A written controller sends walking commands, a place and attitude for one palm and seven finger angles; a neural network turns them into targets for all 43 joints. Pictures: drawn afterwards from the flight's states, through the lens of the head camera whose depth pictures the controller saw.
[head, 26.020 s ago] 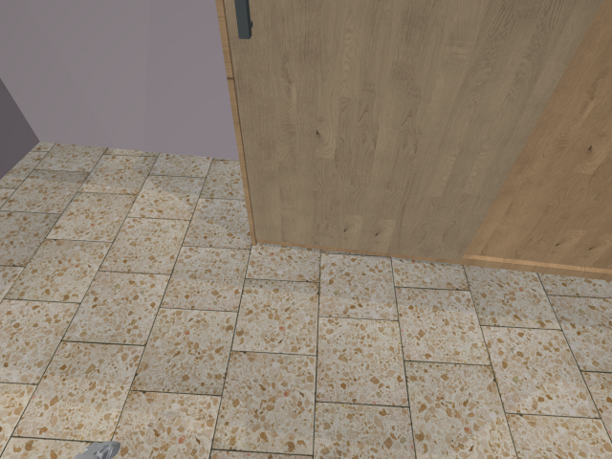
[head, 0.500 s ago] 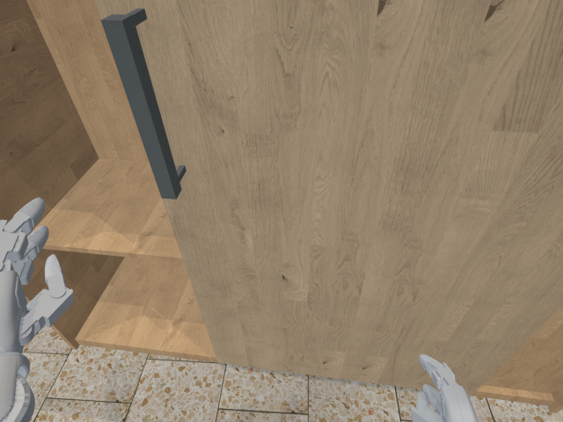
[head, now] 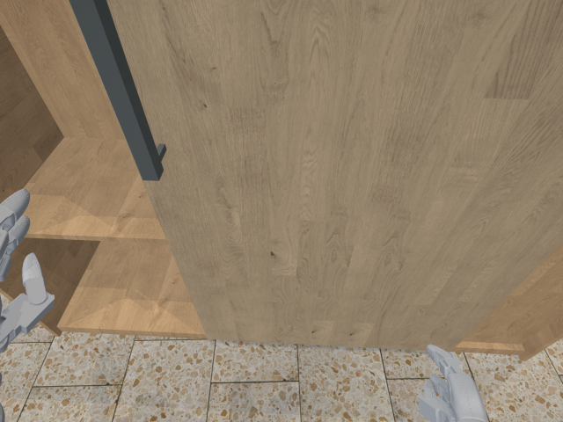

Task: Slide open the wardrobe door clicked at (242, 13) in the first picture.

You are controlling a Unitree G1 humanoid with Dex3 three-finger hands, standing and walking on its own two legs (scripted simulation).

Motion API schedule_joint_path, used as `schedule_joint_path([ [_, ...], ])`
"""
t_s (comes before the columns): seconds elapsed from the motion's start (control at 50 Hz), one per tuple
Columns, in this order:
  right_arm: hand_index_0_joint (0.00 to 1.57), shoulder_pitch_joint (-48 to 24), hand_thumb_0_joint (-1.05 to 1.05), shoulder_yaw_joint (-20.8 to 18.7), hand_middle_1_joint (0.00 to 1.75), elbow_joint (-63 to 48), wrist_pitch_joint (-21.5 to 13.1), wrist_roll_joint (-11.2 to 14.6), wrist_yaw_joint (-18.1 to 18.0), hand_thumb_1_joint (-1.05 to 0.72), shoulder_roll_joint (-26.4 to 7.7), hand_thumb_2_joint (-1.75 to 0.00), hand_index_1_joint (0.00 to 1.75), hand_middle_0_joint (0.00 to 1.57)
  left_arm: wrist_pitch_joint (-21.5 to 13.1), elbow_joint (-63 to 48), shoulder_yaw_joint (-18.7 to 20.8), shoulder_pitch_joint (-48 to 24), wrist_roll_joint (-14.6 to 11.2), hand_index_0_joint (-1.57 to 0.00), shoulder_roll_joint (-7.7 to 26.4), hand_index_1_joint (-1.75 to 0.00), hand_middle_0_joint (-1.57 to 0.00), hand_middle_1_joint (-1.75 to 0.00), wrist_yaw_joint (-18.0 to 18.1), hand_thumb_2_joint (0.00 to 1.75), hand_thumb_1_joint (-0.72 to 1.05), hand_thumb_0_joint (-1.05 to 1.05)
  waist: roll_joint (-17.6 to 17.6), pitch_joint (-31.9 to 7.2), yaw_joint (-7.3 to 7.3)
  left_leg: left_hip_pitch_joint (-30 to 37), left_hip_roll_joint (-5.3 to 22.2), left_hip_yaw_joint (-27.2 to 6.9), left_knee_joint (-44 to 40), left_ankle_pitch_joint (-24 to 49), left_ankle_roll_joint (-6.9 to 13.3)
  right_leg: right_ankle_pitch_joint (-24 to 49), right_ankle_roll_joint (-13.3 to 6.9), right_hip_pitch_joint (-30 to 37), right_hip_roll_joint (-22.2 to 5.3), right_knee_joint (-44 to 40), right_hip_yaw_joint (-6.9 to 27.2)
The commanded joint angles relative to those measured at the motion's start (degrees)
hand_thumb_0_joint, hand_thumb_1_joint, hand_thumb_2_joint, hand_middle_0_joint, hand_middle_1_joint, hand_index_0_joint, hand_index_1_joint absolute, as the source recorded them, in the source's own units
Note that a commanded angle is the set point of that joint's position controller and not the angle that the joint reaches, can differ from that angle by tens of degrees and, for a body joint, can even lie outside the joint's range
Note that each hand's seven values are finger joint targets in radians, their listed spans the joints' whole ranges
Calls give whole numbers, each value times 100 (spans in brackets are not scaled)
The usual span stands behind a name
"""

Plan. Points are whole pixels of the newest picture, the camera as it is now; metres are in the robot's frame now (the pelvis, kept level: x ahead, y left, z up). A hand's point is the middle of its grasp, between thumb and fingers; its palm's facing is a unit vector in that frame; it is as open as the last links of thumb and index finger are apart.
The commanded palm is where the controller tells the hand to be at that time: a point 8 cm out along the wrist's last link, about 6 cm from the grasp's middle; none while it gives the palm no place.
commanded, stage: step back with the hand held close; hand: left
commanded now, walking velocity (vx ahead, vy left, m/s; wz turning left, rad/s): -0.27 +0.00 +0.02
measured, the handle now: (131, 88) +0.46 +0.25 +0.25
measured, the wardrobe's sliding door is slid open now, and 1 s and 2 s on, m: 0.56 0.56 0.56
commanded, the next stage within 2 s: stop stepping back and stand still in 0.84 s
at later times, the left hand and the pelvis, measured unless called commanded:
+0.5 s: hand out of the picture +0.10 +0.29 +0.16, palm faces +0.53 -0.75 -0.38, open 7.4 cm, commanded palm +0.04 +0.32 +0.17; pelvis -0.08 +0.01 -0.02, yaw +3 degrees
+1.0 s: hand out of the picture +0.05 +0.32 +0.15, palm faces +0.42 -0.82 -0.38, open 7.4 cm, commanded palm -0.04 +0.35 +0.17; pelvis -0.17 +0.05 -0.01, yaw +1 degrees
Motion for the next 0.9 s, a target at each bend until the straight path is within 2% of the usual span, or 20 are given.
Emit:
schedule_joint_path([
  [0.0,20,-495,0,-245,30,-1014,-248,12,-102,-90,-596,-90,30,20,-413,-1200,880,-128,-27,-20,1135,-30,-20,-30,197,90,90,0,-83,-929,1,644,112,-224,-223,1496,159,1583,1,-133,-91,-163,85],
  [0.24,20,-360,0,-289,30,-1050,-685,34,-81,-90,-762,-90,30,20,-792,-1368,1035,-246,230,-20,1025,-30,-20,-30,273,90,90,0,877,-478,19,-2312,604,-1132,-1309,-2932,549,-35,-18,1077,356,1019,155],
  [0.3,20,-275,0,-304,30,-995,-826,20,-62,-90,-694,-90,30,20,-885,-1502,1076,-213,232,-20,1065,-30,-20,-30,266,90,90,0,494,-530,2,-2088,427,-997,-845,-2746,478,-221,-105,661,268,730,427],
  [0.36,20,-100,0,-317,30,-756,-882,-62,-43,-90,-624,-90,30,20,-907,-1563,983,-511,178,-20,1156,-30,-20,-30,300,90,90,0,-332,-391,-91,-691,-156,-429,495,-1777,117,-1359,-484,-1196,-415,-600,1309],
  [0.4,20,3,0,-254,30,-525,-889,-76,-48,-90,-528,-90,30,20,-893,-1413,689,-838,177,-20,1024,-30,-20,-30,378,90,90,0,-718,-365,-173,272,-315,-250,1276,-1098,-15,-1318,-608,-2168,-817,-924,1372],
  [0.44,20,-19,0,-238,30,-448,-891,-72,-84,-90,-541,-90,30,20,-874,-1272,682,-1090,182,-20,1103,-30,-20,-30,438,90,90,0,-660,-288,-206,396,-292,-341,1069,-1028,-9,-1349,-472,-2311,-673,-767,1013],
  [0.5,20,-180,0,-238,30,-579,-928,-17,-157,-90,-644,-90,30,20,-916,-1263,740,-1072,181,-20,1109,-30,-20,-30,438,90,90,0,235,-111,-157,-443,211,-1139,-271,-2252,183,-1841,-178,-1779,-36,-124,536],
  [0.54,20,-366,0,-281,30,-741,-1011,-17,-150,-90,-803,-90,30,20,-995,-1490,940,-1015,274,-20,1071,-30,-20,-30,388,90,90,0,1738,-302,-40,-2636,1101,-2329,-2135,-4169,604,-1086,-33,405,759,2186,43],
  [0.56,20,-428,0,-346,30,-780,-1023,-45,-140,-90,-720,-90,30,20,-1058,-1649,1186,-1043,267,-20,1369,-30,-20,-30,367,90,90,0,1800,-542,48,-2616,1327,-2581,-2229,-3722,745,-887,-54,591,782,2854,89],
  [0.58,20,-373,0,-383,30,-755,-1057,-93,-72,-90,-597,-90,30,20,-1103,-1868,1268,-927,223,-20,1401,-30,-20,-30,336,90,90,0,1360,-817,73,-2041,1260,-2275,-1907,-2882,736,-1078,-136,350,724,2864,160],
  [0.66,20,-267,0,-393,30,-679,-1108,-64,123,-90,-557,-90,30,20,-1062,-1493,1139,401,-9,-20,1107,-30,-20,-30,276,90,90,0,1295,-981,27,-730,890,-1271,-1118,-1669,323,-1164,-326,-56,508,499,85],
  [0.68,20,-243,0,-337,30,-624,-1042,-80,146,-90,-473,-90,30,20,-1076,-1563,987,193,-24,-20,1058,-30,-20,-30,261,90,90,0,948,-832,-32,-571,710,-1040,-730,-1267,128,-1049,-406,-267,233,-195,413],
  [0.7,20,-225,0,-335,30,-566,-948,-93,145,-90,-468,-90,30,20,-1094,-1538,1029,-100,7,-20,1243,-30,-20,-30,277,90,90,0,164,-613,-79,-336,355,-642,184,-1102,-100,-1025,-660,-930,-367,-826,1399],
  [0.72,20,-186,0,-302,30,-454,-875,-116,123,-90,-390,-90,30,20,-1100,-1366,1087,-365,34,-20,1437,-30,-20,-30,341,90,90,0,-811,-556,-85,187,-45,-200,1482,-816,-330,-741,-939,-1890,-1335,-1433,2289],
  [0.74,20,-215,0,-327,30,-380,-850,-68,106,-90,-442,-90,30,20,-933,-1000,707,-525,95,-20,1208,-30,-20,-30,362,90,90,0,-1297,-515,-22,43,-299,-296,2571,-1199,-336,-1047,-1137,-2270,-1674,-1478,2345],
  [0.76,20,-295,0,-346,30,-388,-855,-62,98,-90,-474,-90,30,20,-822,-1065,657,-772,133,-20,1180,-30,-20,-30,365,90,90,0,-1590,-430,3,-321,-363,-413,2992,-1320,-262,65,-1209,-2055,-1635,-1252,2341],
  [0.8,20,-387,0,-157,30,-389,-809,-116,17,-90,-308,-90,30,20,-706,-956,605,-882,217,-20,1189,-30,-20,-30,373,90,90,0,-1294,-194,-88,-715,-132,-422,2223,-1250,-165,2639,-943,-1182,-1294,-433,1488],
  [0.84,20,-400,0,-104,30,-365,-768,-85,-108,-90,-418,-90,30,20,-680,-1101,659,-1087,231,-20,1272,-30,-20,-30,360,90,90,0,-691,-255,-136,-299,-298,-204,388,-394,-113,3692,-563,-731,-771,262,1000],
  [0.86,20,-449,0,-155,30,-410,-782,-22,-170,-90,-570,-90,30,20,-702,-1473,694,-1286,226,-20,1394,-30,-20,-30,351,90,90,0,8,-489,-149,141,-11,-350,-561,1774,-49,3395,-224,-561,-339,798,660],
  [0.88,20,-391,0,-239,30,-561,-777,-4,-149,-90,-700,-90,30,20,-782,-1790,827,-1188,222,-20,1459,-30,-20,-30,343,90,90,0,903,-1034,-7,578,787,-1008,-523,3684,185,1929,-1,-555,174,1344,437],
])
